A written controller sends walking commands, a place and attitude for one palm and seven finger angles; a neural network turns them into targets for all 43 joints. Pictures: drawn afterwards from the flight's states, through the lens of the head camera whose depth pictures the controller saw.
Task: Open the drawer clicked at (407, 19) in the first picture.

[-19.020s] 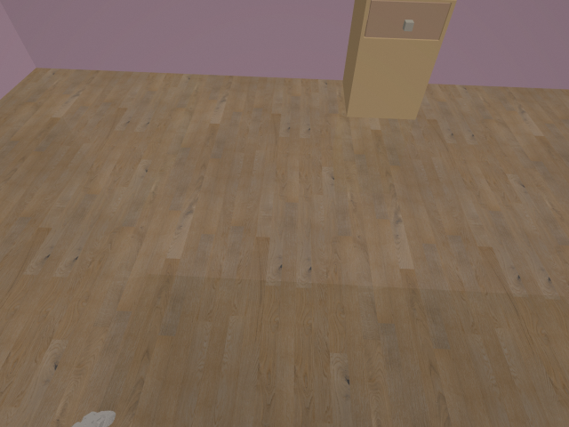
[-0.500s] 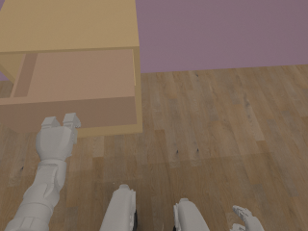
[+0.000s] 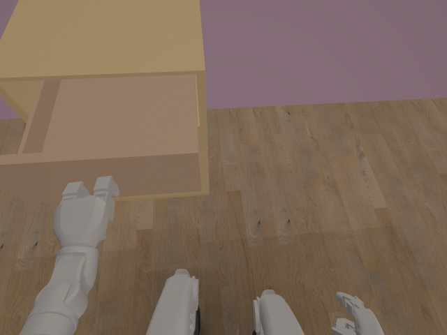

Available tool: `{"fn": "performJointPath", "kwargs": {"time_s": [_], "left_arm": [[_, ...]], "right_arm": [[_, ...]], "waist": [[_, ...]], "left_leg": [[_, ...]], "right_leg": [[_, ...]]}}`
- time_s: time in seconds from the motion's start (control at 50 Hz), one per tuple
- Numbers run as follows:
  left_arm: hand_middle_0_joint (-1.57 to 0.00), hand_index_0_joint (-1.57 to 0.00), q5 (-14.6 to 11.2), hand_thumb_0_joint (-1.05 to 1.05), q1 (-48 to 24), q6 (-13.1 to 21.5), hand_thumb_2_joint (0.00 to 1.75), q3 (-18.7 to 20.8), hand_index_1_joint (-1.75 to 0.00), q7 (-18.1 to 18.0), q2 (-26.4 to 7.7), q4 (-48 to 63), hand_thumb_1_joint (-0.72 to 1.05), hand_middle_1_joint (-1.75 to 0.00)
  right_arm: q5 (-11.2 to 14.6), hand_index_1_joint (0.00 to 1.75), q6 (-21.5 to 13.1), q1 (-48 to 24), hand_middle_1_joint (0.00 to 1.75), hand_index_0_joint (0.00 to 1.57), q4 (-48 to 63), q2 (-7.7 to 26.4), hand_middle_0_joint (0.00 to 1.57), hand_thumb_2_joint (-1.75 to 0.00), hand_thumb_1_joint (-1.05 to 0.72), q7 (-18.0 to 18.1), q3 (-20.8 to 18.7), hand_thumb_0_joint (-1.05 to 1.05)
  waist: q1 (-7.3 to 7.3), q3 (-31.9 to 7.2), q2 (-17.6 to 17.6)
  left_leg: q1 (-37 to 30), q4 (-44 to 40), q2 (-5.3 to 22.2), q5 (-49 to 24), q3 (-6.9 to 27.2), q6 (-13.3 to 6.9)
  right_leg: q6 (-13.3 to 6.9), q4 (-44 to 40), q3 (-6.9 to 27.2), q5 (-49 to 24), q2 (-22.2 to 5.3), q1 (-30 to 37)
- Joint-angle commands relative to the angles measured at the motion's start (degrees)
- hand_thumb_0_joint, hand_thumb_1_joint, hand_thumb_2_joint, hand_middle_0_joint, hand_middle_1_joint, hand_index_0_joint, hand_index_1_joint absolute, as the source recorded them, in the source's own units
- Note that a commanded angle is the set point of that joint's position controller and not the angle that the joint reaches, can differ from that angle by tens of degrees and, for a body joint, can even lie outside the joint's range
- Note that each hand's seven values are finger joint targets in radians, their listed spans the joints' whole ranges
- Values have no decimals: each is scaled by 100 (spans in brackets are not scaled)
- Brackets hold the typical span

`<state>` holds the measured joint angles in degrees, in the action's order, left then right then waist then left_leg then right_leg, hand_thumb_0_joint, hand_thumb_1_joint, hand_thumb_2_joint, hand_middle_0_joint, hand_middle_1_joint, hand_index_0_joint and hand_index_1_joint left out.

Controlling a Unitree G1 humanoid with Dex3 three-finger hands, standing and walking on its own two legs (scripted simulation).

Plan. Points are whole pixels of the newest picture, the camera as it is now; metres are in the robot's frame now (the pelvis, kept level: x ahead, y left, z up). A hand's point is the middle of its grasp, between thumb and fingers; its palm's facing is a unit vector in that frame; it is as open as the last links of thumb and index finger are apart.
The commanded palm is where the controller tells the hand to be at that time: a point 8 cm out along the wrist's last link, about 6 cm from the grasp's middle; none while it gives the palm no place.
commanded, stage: pull the drawer open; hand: left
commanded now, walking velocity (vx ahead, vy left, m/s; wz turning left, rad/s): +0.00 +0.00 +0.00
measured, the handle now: (101, 199) +0.35 +0.27 -0.05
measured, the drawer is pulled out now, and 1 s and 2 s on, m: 0.19 0.25 0.30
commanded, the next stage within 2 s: open the thumb to release the handle in 1.86 s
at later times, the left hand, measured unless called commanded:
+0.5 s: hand (96, 234) +0.29 +0.26 -0.07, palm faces -0.03 -0.06 -1.00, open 7.7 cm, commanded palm +0.25 +0.26 -0.02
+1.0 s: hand (93, 254) +0.25 +0.26 -0.07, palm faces -0.03 -0.06 -1.00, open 7.7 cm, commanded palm +0.23 +0.25 -0.02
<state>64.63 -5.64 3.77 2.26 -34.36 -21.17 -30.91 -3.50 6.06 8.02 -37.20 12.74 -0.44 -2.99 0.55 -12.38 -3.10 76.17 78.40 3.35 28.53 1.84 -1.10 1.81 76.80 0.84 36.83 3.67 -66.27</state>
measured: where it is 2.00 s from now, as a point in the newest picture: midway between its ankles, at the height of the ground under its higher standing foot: outside the picture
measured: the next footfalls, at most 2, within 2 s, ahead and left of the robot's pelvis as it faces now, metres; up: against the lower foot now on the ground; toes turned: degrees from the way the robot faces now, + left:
none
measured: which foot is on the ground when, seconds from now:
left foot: down 0.00-1.00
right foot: down 0.00-1.00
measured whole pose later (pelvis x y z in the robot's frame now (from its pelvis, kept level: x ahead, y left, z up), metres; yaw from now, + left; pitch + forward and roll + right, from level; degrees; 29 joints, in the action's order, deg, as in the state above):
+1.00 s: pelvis +0.00 +0.00 +0.00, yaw +0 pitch +25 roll -5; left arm 64.8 7.9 1.8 0.2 -36.2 -19.1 -19.6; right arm -4.2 5.9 5.4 -34.6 12.2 -0.7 -2.4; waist -0.5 -12.5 -3.0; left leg 75.1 79.0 3.1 29.3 2.1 -0.9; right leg 1.6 77.4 0.6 37.7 3.5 -65.0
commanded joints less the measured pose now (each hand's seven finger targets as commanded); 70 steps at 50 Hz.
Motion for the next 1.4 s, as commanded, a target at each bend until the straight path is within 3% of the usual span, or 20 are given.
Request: {"fn": "performJointPath", "kwargs": {"time_s": [0.0,0.04,0.08,0.1,0.12,0.16,0.34,0.38,0.44,0.46,0.54,0.56,0.64,0.66,0.76,0.92,0.96,1.02,1.16,1.38], "left_arm": [[-40,-40,-63,0,77,-87,90,517,-135,-291,-1020,857,90,-135],[-40,-40,-76,0,172,-119,90,461,-135,-307,-939,856,90,-135],[-40,-40,-56,0,194,-141,90,580,-135,-306,-1092,958,90,-135],[-40,-40,-97,0,213,-154,90,393,-135,-303,-862,1035,90,-135],[-40,-40,-80,0,277,-176,90,471,-135,-310,-937,921,90,-135],[-40,-40,-88,0,252,-186,90,517,-135,-304,-1008,1024,90,-135],[-40,-40,-91,0,556,-249,90,450,-135,-285,-907,1031,90,-135],[-40,-40,-82,0,580,-245,90,474,-135,-282,-951,1152,90,-135],[-40,-40,-119,0,808,-272,90,392,-135,-276,-805,1119,90,-135],[-40,-40,-99,0,868,-265,90,520,-135,-273,-955,1225,90,-135],[-40,-40,-127,0,1173,-264,90,451,-135,-292,-818,1386,90,-135],[-40,-40,-110,0,1282,-270,90,607,-135,-299,-954,1421,90,-135],[-40,-40,-98,0,1303,-272,90,461,-135,-356,-780,1461,90,-135],[-40,-40,-74,0,1294,-260,90,619,-135,-361,-950,1492,90,-135],[-40,-40,-52,0,1698,-258,90,642,-135,-397,-916,1719,90,-135],[-40,-40,-54,0,1647,-312,90,435,-135,-452,-741,1853,90,-135],[-40,-40,-42,0,1725,-323,90,498,-135,-460,-819,2002,90,-135],[-40,-40,-60,0,1827,-335,90,317,-135,-465,-623,2000,90,-135],[-40,-40,-98,0,2293,-324,90,430,-135,-494,-706,2246,90,-135],[-40,-40,-35,0,2630,-280,90,238,-135,-585,-516,2495,90,-135]], "right_arm": [[-21,30,-169,61,30,20,657,833,20,-90,-90,34,-297,0],[-16,30,-173,53,30,20,677,834,20,-90,-90,31,-298,0],[-21,30,-166,33,30,20,687,847,20,-90,-90,33,-284,0],[-19,30,-184,19,30,20,708,830,20,-90,-90,30,-298,0],[-13,30,-183,25,30,20,689,828,20,-90,-90,33,-293,0],[-26,30,-207,31,30,20,692,841,20,-90,-90,46,-289,0],[-13,30,-210,-47,30,20,730,812,20,-90,-90,60,-267,0],[-15,30,-213,-63,30,20,750,815,20,-90,-90,56,-256,0],[-17,30,-219,-74,30,20,773,800,20,-90,-90,51,-265,0],[-24,30,-226,-88,30,20,785,814,20,-90,-90,49,-263,0],[-34,30,-197,-138,30,20,829,785,20,-90,-90,28,-254,0],[-49,30,-194,-118,30,20,852,798,20,-90,-90,29,-254,0],[-54,30,-195,-177,30,20,856,781,20,-90,-90,14,-250,0],[-74,30,-199,-171,30,20,844,799,20,-90,-90,26,-250,0],[-82,30,-188,-224,30,20,933,779,20,-90,-90,12,-246,0],[-76,30,-220,-361,30,20,958,756,20,-90,-90,17,-234,0],[-85,30,-236,-379,30,20,1001,764,20,-90,-90,20,-222,0],[-82,30,-244,-408,30,20,1001,742,20,-90,-90,21,-224,0],[-107,30,-269,-477,30,20,1060,723,20,-90,-90,4,-205,0],[-135,30,-266,-596,30,20,1173,712,20,-90,-90,-26,-179,0]], "waist": [[-251,-2182,-200],[-223,-2113,-169],[-287,-2166,-219],[-219,-2176,-203],[-227,-2116,-54],[-250,-2146,-135],[-262,-2049,-16],[-305,-2095,-216],[-274,-2074,-5],[-341,-2123,-113],[-319,-2124,-130],[-388,-2148,-161],[-287,-1969,-62],[-339,-1981,-52],[-425,-2144,-151],[-330,-1924,-120],[-405,-2006,-322],[-338,-2002,-172],[-426,-2021,-229],[-407,-1924,-256]], "left_leg": [[-2998,-928,-207,-1606,-24,-72],[-2999,-939,-212,-1556,-34,-74],[-3035,-969,-201,-1618,2,-52],[-3066,-940,-207,-1617,-17,-76],[-2999,-955,-207,-1554,-16,-71],[-3004,-968,-196,-1592,7,-69],[-2937,-947,-229,-1539,-22,-72],[-3035,-974,-218,-1608,-14,-61],[-2941,-944,-240,-1584,-52,-83],[-3013,-969,-216,-1707,-25,-71],[-3025,-902,-238,-1839,-75,-79],[-3026,-937,-220,-1897,-36,-58],[-2938,-896,-231,-1691,-53,-72],[-2903,-912,-204,-1733,-24,-67],[-3015,-897,-222,-1900,-16,-61],[-2968,-941,-219,-1437,1,-65],[-3068,-996,-207,-1520,27,-53],[-3051,-963,-223,-1472,8,-62],[-3073,-979,-207,-1590,22,-59],[-3019,-941,-223,-1382,62,-69]], "right_leg": [[-503,-1022,-448,-1728,139,146],[-498,-1055,-458,-1692,139,132],[-513,-1001,-466,-1700,139,136],[-498,-1047,-465,-1741,136,140],[-490,-1053,-467,-1695,133,141],[-502,-1052,-455,-1719,136,181],[-496,-1052,-454,-1713,133,202],[-512,-1030,-466,-1719,127,179],[-493,-1077,-442,-1807,129,282],[-517,-1052,-431,-1884,137,309],[-508,-1027,-413,-2112,135,364],[-527,-994,-420,-2101,139,387],[-506,-1024,-444,-1948,132,263],[-522,-1001,-437,-1973,132,294],[-544,-943,-416,-2126,137,368],[-526,-1017,-447,-1625,124,146],[-558,-1008,-450,-1620,125,158],[-531,-1028,-454,-1635,113,172],[-558,-1014,-432,-1756,118,260],[-574,-934,-476,-1496,103,78]]}}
